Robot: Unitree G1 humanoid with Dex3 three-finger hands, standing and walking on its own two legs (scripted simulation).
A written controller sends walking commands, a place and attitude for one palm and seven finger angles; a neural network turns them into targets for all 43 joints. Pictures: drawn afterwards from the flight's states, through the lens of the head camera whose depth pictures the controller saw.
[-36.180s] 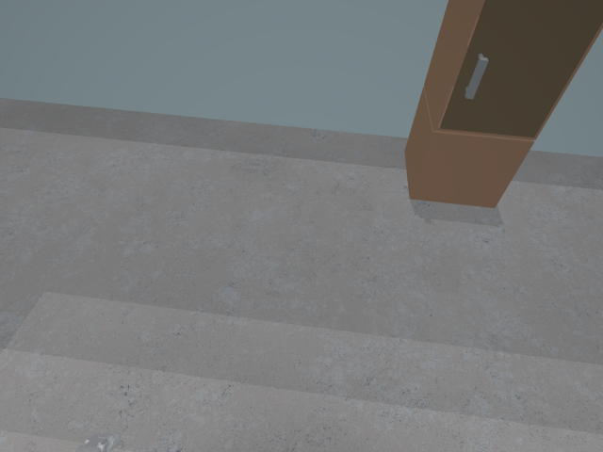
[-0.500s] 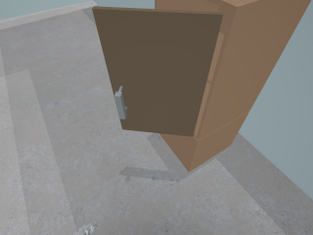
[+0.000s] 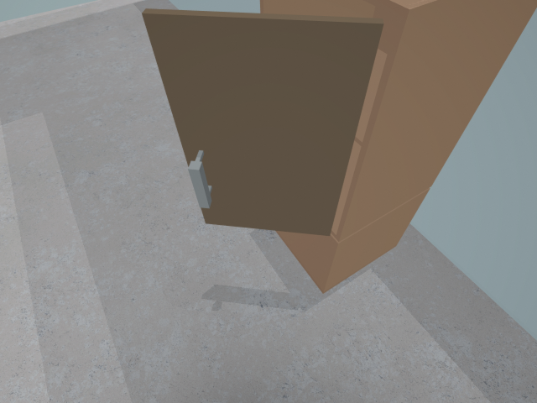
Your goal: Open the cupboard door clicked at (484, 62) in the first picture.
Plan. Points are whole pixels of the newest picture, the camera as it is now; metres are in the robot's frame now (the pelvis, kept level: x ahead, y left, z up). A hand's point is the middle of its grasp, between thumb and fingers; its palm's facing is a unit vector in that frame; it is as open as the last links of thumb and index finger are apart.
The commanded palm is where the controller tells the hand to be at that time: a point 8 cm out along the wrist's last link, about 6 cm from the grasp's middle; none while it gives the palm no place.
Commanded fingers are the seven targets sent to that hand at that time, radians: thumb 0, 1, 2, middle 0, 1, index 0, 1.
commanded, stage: come to a stop and stand still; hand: left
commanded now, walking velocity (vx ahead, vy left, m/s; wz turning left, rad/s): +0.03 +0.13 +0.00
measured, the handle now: (203, 179) +0.59 +0.20 -0.10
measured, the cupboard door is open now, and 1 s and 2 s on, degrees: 51 51 51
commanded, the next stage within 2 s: look again from close up in 1.44 s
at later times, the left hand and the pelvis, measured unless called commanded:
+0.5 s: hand out of the picture +0.02 +0.24 -0.17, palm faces +0.01 -0.96 -0.26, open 7.3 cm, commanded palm none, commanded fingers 0.00 0.90 0.90 -0.20 -0.30 -0.20 -0.30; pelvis -0.02 +0.03 +0.00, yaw +0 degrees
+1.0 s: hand out of the picture +0.01 +0.28 -0.14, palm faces -0.02 -0.94 -0.33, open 7.4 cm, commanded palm none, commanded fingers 0.00 0.90 0.90 -0.20 -0.30 -0.20 -0.30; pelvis -0.06 +0.04 +0.01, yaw +0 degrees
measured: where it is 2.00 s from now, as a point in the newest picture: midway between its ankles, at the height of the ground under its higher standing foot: outside the picture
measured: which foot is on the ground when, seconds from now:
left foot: up 0.00-0.20, down 0.22-1.00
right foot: down 0.00-1.00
